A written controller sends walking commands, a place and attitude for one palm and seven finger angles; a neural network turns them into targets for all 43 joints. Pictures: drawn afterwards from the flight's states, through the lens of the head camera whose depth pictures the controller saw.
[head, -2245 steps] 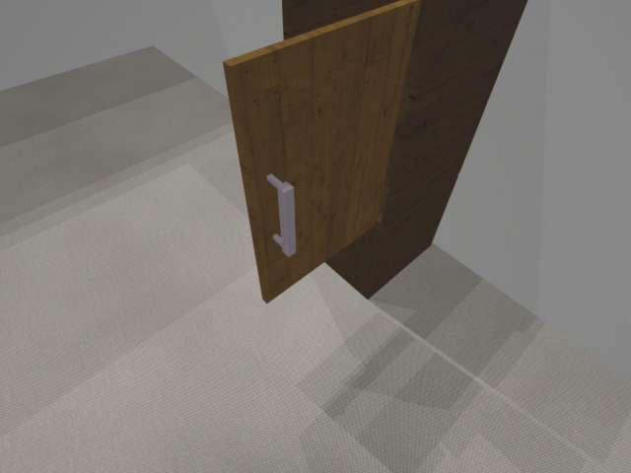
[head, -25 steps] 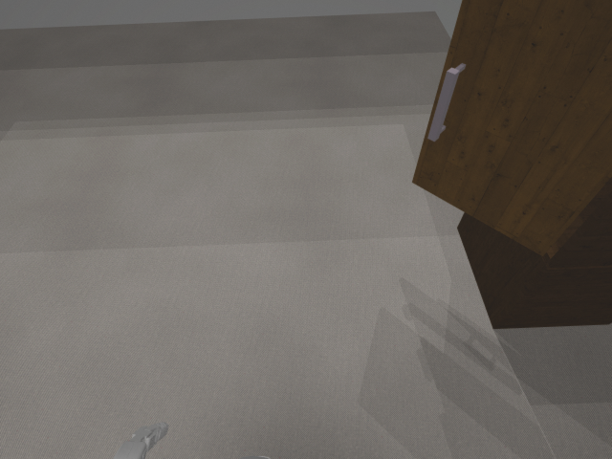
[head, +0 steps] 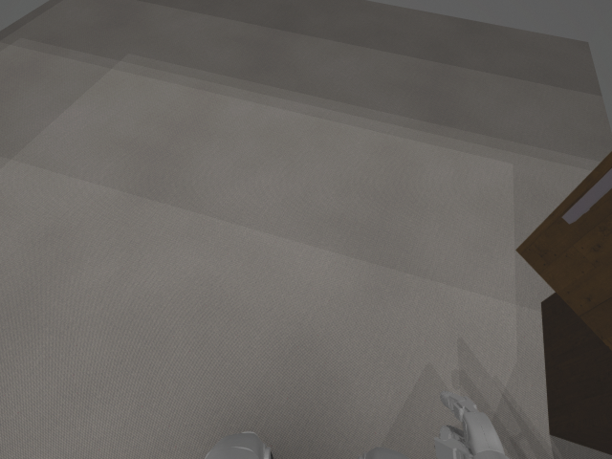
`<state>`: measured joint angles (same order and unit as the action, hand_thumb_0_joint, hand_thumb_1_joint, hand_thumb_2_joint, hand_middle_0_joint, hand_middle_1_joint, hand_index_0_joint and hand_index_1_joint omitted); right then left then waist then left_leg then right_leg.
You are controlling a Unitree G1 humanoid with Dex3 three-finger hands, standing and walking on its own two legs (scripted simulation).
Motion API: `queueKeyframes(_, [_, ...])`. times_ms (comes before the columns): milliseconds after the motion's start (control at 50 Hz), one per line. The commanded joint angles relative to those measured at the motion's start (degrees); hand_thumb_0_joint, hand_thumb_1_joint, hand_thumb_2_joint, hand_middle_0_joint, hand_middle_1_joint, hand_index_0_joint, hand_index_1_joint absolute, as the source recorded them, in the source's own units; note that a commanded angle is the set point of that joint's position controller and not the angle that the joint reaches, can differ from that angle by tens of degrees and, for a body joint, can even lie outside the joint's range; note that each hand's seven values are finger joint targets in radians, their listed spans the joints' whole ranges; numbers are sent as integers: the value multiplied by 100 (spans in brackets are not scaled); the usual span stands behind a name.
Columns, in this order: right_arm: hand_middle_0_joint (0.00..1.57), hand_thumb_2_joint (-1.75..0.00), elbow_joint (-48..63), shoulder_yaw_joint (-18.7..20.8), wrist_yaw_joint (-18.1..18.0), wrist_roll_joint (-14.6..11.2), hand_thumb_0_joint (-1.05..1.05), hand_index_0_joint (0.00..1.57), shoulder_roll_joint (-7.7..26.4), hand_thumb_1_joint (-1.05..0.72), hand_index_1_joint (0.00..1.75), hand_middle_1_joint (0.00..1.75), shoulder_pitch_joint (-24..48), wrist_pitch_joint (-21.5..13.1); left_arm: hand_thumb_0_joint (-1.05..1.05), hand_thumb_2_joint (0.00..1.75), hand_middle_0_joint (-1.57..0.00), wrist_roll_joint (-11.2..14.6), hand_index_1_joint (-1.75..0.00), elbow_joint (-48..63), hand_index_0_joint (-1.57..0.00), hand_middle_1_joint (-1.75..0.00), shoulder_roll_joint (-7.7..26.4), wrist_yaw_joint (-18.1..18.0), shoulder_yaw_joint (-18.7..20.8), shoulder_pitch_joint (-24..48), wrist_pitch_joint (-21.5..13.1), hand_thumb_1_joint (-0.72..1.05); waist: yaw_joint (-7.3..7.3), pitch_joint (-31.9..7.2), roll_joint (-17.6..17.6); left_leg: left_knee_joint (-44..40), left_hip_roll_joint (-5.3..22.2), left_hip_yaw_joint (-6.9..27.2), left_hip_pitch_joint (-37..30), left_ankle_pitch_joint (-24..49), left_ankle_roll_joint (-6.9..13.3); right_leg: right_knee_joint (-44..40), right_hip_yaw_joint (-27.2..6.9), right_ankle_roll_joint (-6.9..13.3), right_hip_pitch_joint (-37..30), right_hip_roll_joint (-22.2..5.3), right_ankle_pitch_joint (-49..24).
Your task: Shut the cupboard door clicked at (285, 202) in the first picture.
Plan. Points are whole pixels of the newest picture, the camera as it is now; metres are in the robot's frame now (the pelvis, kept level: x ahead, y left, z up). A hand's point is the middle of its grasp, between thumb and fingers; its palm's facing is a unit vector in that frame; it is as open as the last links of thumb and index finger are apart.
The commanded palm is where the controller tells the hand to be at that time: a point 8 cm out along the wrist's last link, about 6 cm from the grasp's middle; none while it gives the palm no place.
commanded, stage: turn to face it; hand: left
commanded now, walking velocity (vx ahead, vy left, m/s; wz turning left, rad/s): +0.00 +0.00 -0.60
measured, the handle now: (605, 187) +0.62 -0.48 -0.03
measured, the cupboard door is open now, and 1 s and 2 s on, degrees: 44 44 44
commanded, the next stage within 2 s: take the last steps up to it in 1.48 s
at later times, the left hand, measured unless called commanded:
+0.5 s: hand (199, 408) +0.18 +0.19 -0.17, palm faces -0.24 -0.95 -0.22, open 7.4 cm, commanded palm none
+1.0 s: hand (272, 362) +0.26 +0.08 -0.14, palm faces -0.57 -0.78 -0.25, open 7.4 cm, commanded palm none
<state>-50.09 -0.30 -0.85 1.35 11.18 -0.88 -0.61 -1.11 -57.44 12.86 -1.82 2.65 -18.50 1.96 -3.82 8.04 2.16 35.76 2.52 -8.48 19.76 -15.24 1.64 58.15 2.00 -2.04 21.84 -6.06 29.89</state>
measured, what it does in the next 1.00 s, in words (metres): steps on the spot, turning right: right foot, then left foot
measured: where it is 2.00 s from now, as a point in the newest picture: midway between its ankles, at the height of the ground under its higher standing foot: outside the picture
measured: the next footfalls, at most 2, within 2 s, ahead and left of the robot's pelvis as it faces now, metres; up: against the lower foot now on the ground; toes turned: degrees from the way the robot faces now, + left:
right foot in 0.14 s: +0.08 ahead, -0.14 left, +0.00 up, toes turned -8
left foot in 0.44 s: +0.11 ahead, +0.10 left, +0.00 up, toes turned -12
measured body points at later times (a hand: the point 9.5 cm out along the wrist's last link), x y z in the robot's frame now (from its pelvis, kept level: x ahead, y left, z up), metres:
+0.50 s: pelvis +0.06 +0.00 +0.01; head +0.11 +0.01 +0.45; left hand +0.20 +0.24 -0.15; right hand +0.06 -0.28 -0.12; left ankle +0.07 +0.11 -0.72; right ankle +0.02 -0.13 -0.69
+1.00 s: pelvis +0.06 -0.02 +0.01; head +0.10 -0.06 +0.46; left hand +0.29 +0.13 -0.12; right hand -0.02 -0.28 -0.13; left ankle +0.14 +0.10 -0.66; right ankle +0.01 -0.13 -0.72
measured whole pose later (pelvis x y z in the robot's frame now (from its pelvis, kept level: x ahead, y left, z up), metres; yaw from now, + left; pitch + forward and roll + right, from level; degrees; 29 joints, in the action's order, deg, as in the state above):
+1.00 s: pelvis +0.06 -0.02 +0.01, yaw -34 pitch +0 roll +0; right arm -50.7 2.4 -0.9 0.8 14.3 -9.5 3.5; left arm -1.7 -49.4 12.4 0.3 2.3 -8.4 2.9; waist 1.7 6.3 -1.3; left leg 59.3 4.6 -1.4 28.0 -23.5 -4.7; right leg 30.8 -2.9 0.8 16.5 1.7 14.5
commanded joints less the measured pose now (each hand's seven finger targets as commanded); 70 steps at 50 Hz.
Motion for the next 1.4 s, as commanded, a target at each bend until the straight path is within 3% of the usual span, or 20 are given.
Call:
queueKeyframes(0, [20,-90,-20,310,-76,-2,0,20,1003,-90,30,30,-325,111,0,90,-20,-29,-30,130,-20,-30,58,138,47,-576,-13,90,204,-1021,-1110,-1499,1499,648,-373,1019,617,-1138,231,-3,-531,245,-657])
queueKeyframes(80, [20,-90,27,449,-33,-18,0,20,1045,-90,30,30,-112,282,0,90,-20,-79,-30,256,-20,-30,219,218,197,-590,-3,90,51,-428,-795,-1040,1301,406,324,-733,254,-2026,249,74,-698,465,-1672])
queueKeyframes(120, [20,-90,173,465,-13,-70,0,20,648,-90,30,30,-154,315,0,90,-20,-139,-30,430,-20,-30,734,198,319,-514,-80,90,-7,-381,661,538,321,-234,485,-1448,-214,-3319,-1483,513,-341,-373,-2478])
queueKeyframes(160, [20,-90,337,418,-18,-85,0,20,415,-90,30,30,-136,344,0,90,-20,-106,-30,567,-20,-30,1179,115,404,-379,-147,90,-80,-701,1675,2626,-223,591,998,-2176,-307,-4456,-3228,1421,-577,-1322,-2706])
queueKeyframes(240, [20,-90,204,389,-60,-103,0,20,426,-90,30,30,-419,184,0,90,-20,-94,-30,683,-20,-30,833,12,439,153,-133,90,182,-1422,677,2202,-35,868,1035,-1403,-400,-3446,-2044,1360,-1731,-810,-4470])
queueKeyframes(360, [20,-90,26,351,-141,-133,0,20,391,-90,30,30,-1185,115,0,90,-20,-24,-30,733,-20,-30,927,62,488,572,-26,90,441,-1401,446,-759,-179,700,-502,-99,-412,-2978,-1993,931,-1160,-357,-4328])
queueKeyframes(380, [20,-90,-35,384,-146,-119,0,20,575,-90,30,30,-1425,63,0,90,-20,17,-30,803,-20,-30,772,89,444,721,0,90,536,-1408,51,-1485,151,953,-1249,413,-325,-2701,-1676,635,-500,3,-3452])
queueKeyframes(400, [20,-90,18,458,-172,-15,0,20,1136,-90,30,30,-1477,8,0,90,-20,70,-30,971,-20,-30,451,155,376,677,26,90,504,-1335,-1491,-1908,1414,2184,-1773,1216,141,-1869,-998,269,560,771,-1622])
queueKeyframes(420, [20,-90,104,503,-191,25,0,20,1447,-90,30,30,-1572,45,0,90,-20,32,-30,1113,-20,-30,462,201,326,812,15,90,584,-1095,-2012,-2012,2405,2840,-1491,1988,780,-645,-395,75,933,888,432])
queueKeyframes(540, [20,-90,124,426,-225,72,0,20,1211,-90,30,30,-1376,25,0,90,-20,5,-30,1091,-20,-30,494,376,277,1241,134,90,448,-976,-1334,-1207,1545,919,-1887,4135,602,-14,-139,-68,972,536,-356])
queueKeyframes(640, [20,-90,25,510,-145,62,0,20,1375,-90,30,30,-1608,67,0,90,-20,-7,-30,1272,-20,-30,485,421,221,1556,107,90,619,-1000,-1477,-1057,1639,536,-1749,3839,462,-1358,247,85,165,647,-653])
queueKeyframes(720, [20,-90,134,564,-58,-24,0,20,1472,-90,30,30,-1314,96,0,90,-20,-18,-30,1096,-20,-30,804,374,285,751,-1,90,130,-1300,-999,157,1437,57,-982,2985,-56,-3272,224,308,-1587,585,-2370])
queueKeyframes(760, [20,-90,540,418,-36,-94,0,20,908,-90,30,30,-1029,156,0,90,-20,-14,-30,858,-20,-30,1765,221,457,-3,-108,90,-154,-1519,1281,2660,152,-43,1382,-2239,-632,-3450,-2327,1418,-2860,-1697,-6295])
queueKeyframes(820, [20,-90,460,398,-127,-89,0,20,963,-90,30,30,-861,242,0,90,-20,15,-30,1066,-20,-30,1362,65,412,641,-48,90,132,-1281,1005,3408,420,998,1750,-1521,-627,-3381,-1957,1539,-2308,-1138,-5332])
queueKeyframes(940, [20,-90,332,420,-6,-44,0,20,777,-90,30,30,-1116,334,0,90,-20,-62,-30,1307,-20,-30,1249,146,371,1186,-37,90,485,-891,625,2276,153,693,644,-717,-662,-3876,-1706,1196,-548,-500,-2681])
queueKeyframes(1080, [20,-90,266,410,-92,-118,0,20,806,-90,30,30,-1557,97,0,90,-20,-8,-30,1230,-20,-30,1107,182,417,1118,27,90,629,-1193,475,-893,-32,740,-999,48,-492,-3131,-2166,786,-70,-159,-2660])
queueKeyframes(1120, [20,-90,313,545,-142,19,0,20,1714,-90,30,30,-1752,11,0,90,-20,70,-30,1404,-20,-30,550,270,303,913,60,90,641,-1255,-2120,-2130,2204,2927,-1672,498,444,-1069,-602,125,1192,1085,133])
queueKeyframes(1140, [20,-90,281,545,-174,53,0,20,1703,-90,30,30,-1732,14,0,90,-20,-25,-30,1405,-20,-30,732,282,325,1122,78,90,734,-1096,-1946,-2137,2571,3109,-1234,864,802,116,-595,46,1225,838,461])
queueKeyframes(1240, [20,-90,311,399,-198,66,0,20,1171,-90,30,30,-1200,8,0,90,-20,0,-30,1103,-20,-30,493,401,326,909,114,90,388,-1024,-1289,-1508,1490,1023,-1312,2665,564,422,-185,-99,936,575,-351])
queueKeyframes(1380, [20,-90,-67,520,-118,48,0,20,1308,-90,30,30,-1627,95,0,90,-20,-8,-30,1033,-20,-30,370,364,207,1075,52,90,619,-1058,-1607,-1151,1631,738,-1356,2864,533,-1775,313,85,-158,688,-616])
